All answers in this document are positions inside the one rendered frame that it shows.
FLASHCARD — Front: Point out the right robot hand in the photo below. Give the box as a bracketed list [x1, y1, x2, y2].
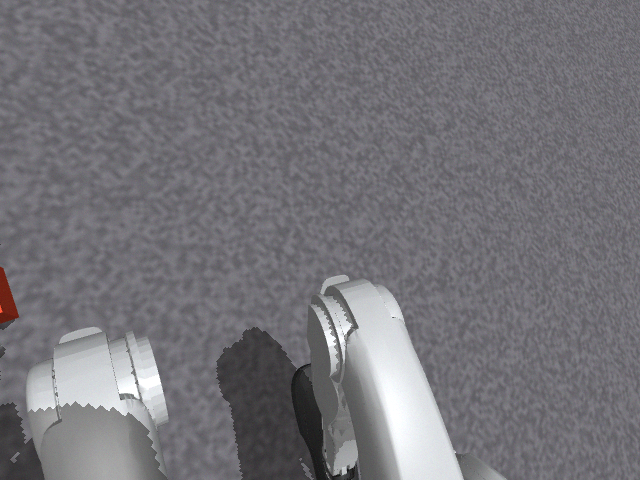
[454, 451, 507, 480]

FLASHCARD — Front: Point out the right robot foot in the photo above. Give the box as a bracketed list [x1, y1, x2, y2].
[291, 364, 359, 480]

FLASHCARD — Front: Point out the cube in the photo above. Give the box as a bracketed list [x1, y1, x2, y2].
[0, 267, 19, 324]

